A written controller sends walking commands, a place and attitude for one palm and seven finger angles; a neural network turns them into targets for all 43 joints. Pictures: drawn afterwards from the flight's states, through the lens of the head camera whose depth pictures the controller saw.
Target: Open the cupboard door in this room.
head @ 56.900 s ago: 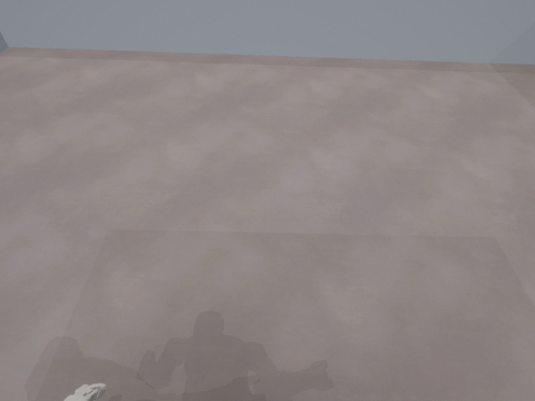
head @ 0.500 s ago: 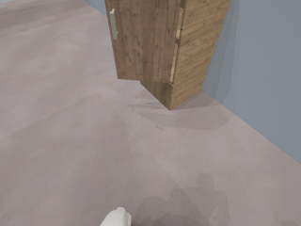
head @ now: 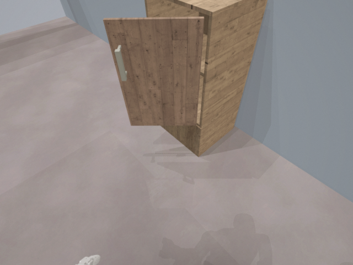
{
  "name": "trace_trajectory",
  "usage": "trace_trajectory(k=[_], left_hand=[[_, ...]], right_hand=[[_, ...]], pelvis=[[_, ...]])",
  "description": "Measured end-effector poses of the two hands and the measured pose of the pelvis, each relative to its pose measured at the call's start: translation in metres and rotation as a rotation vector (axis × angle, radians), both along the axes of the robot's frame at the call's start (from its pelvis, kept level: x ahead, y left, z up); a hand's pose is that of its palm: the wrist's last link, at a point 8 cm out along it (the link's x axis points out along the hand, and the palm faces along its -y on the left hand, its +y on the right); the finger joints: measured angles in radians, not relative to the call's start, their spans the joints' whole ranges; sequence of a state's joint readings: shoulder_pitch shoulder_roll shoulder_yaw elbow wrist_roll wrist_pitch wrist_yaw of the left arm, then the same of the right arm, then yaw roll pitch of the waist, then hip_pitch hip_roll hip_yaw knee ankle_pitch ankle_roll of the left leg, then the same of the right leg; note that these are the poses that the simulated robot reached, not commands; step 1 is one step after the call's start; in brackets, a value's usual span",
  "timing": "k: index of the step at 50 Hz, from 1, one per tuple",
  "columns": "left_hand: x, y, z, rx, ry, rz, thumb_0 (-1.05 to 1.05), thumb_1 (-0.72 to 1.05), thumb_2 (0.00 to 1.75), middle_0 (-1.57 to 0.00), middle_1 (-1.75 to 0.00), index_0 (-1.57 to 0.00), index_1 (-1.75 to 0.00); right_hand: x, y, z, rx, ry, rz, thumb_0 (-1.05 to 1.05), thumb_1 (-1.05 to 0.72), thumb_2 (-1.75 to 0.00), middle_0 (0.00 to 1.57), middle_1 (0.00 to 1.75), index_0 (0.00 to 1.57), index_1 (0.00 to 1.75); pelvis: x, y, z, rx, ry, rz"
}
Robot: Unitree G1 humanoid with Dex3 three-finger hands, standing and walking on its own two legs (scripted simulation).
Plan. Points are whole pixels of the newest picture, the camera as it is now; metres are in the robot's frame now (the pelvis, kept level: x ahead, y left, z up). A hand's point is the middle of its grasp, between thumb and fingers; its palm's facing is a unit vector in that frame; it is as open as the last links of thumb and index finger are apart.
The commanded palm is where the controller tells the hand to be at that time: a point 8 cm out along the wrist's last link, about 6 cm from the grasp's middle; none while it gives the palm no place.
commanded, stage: take the last steps up to it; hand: left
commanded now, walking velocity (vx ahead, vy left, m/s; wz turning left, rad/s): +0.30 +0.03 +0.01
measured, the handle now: (121, 63) +0.88 +0.27 -0.01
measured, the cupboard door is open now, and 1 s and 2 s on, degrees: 47 47 47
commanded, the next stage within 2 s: come to a stop and stand still in 0.64 s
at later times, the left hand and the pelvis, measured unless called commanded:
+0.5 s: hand out of the picture +0.14 +0.23 -0.19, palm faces +0.06 -0.99 -0.14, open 7.3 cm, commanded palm none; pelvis +0.19 +0.05 -0.01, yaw -1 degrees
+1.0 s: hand (123, 177) +0.41 +0.20 -0.16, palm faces -0.05 -0.98 -0.19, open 7.4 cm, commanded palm none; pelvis +0.31 +0.04 +0.00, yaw -1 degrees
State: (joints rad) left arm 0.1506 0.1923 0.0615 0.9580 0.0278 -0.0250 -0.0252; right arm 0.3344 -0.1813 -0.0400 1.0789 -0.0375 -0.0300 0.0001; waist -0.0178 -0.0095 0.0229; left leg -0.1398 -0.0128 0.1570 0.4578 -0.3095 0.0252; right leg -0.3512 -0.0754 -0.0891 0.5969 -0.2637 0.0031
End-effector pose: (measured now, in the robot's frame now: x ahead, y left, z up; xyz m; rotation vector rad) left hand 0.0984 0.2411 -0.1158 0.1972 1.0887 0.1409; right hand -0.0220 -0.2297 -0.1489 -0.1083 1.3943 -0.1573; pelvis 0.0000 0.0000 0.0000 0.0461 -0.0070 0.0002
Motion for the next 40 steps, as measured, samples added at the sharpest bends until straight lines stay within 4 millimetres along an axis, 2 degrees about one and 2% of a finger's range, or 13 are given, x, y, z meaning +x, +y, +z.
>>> trace_trajectory(k=[3, 7, 12, 17, 20, 22, 25, 27, 31, 36, 40], left_hand=[[0.023, -0.009, -0.003, 0.001, -0.020, -0.003, 0.00, 0.91, 0.90, -0.19, -0.30, -0.20, -0.29], [0.022, -0.018, -0.005, -0.024, 0.048, 0.029, 0.00, 0.91, 0.90, -0.20, -0.30, -0.20, -0.29], [0.005, -0.010, -0.011, -0.039, 0.186, 0.088, -0.01, 0.94, 0.90, -0.20, -0.30, -0.20, -0.29], [-0.012, 0.003, -0.025, -0.082, 0.325, 0.145, 0.00, 0.93, 0.90, -0.20, -0.30, -0.20, -0.29], [-0.013, 0.015, -0.041, -0.110, 0.403, 0.166, 0.00, 0.92, 0.90, -0.20, -0.30, -0.20, -0.29], [-0.003, 0.023, -0.047, -0.116, 0.441, 0.153, 0.00, 0.91, 0.90, -0.20, -0.30, -0.20, -0.29], [0.033, 0.036, -0.046, -0.108, 0.419, 0.123, 0.00, 0.91, 0.90, -0.20, -0.30, -0.20, -0.29], [0.066, 0.042, -0.042, -0.103, 0.365, 0.107, 0.00, 0.91, 0.90, -0.20, -0.30, -0.20, -0.29], [0.135, 0.051, -0.028, -0.091, 0.240, 0.075, 0.00, 0.91, 0.90, -0.19, -0.30, -0.20, -0.29], [0.211, 0.051, -0.016, -0.070, 0.131, 0.024, 0.00, 0.91, 0.90, -0.19, -0.30, -0.20, -0.29], [0.261, 0.042, -0.014, -0.052, 0.086, -0.025, 0.00, 0.91, 0.90, -0.19, -0.30, -0.20, -0.29]], right_hand=[[0.011, -0.005, -0.006, 0.013, 0.048, -0.013, 0.01, -0.92, -0.90, 0.20, 0.30, 0.20, 0.30], [0.051, -0.008, 0.007, 0.004, 0.041, -0.005, 0.01, -0.91, -0.90, 0.20, 0.30, 0.20, 0.30], [0.127, -0.005, 0.022, -0.018, -0.045, 0.027, 0.01, -0.91, -0.90, 0.20, 0.30, 0.20, 0.30], [0.216, 0.016, 0.026, -0.035, -0.144, 0.097, 0.01, -0.91, -0.90, 0.20, 0.30, 0.20, 0.30], [0.267, 0.032, 0.022, -0.061, -0.227, 0.130, 0.01, -0.91, -0.90, 0.20, 0.30, 0.20, 0.30], [0.289, 0.042, 0.021, -0.076, -0.271, 0.127, 0.01, -0.91, -0.90, 0.20, 0.30, 0.20, 0.30], [0.300, 0.055, 0.026, -0.079, -0.279, 0.108, 0.00, -0.91, -0.90, 0.20, 0.30, 0.20, 0.30], [0.298, 0.062, 0.027, -0.072, -0.249, 0.097, 0.00, -0.91, -0.90, 0.20, 0.30, 0.20, 0.30], [0.289, 0.060, 0.029, -0.087, -0.176, 0.057, -0.01, -0.95, -0.90, 0.20, 0.30, 0.20, 0.30], [0.270, 0.061, 0.026, -0.066, -0.060, 0.014, 0.00, -0.94, -0.90, 0.20, 0.30, 0.20, 0.30], [0.260, 0.060, 0.019, -0.040, 0.018, -0.036, 0.00, -0.92, -0.90, 0.20, 0.30, 0.20, 0.30]], pelvis=[[0.022, -0.006, -0.004, -0.024, -0.003, 0.003], [0.050, -0.007, 0.006, -0.037, 0.005, 0.005], [0.089, -0.001, 0.013, -0.039, 0.016, 0.010], [0.131, 0.019, 0.007, -0.052, 0.006, 0.014], [0.160, 0.037, -0.006, -0.069, -0.003, 0.004], [0.172, 0.046, -0.011, -0.059, -0.012, -0.006], [0.188, 0.055, -0.007, -0.051, -0.016, -0.020], [0.198, 0.059, -0.002, -0.050, -0.013, -0.021], [0.219, 0.066, 0.007, -0.051, -0.004, -0.022], [0.246, 0.064, 0.011, -0.049, 0.002, -0.023], [0.270, 0.055, 0.009, -0.042, 0.003, -0.028]])
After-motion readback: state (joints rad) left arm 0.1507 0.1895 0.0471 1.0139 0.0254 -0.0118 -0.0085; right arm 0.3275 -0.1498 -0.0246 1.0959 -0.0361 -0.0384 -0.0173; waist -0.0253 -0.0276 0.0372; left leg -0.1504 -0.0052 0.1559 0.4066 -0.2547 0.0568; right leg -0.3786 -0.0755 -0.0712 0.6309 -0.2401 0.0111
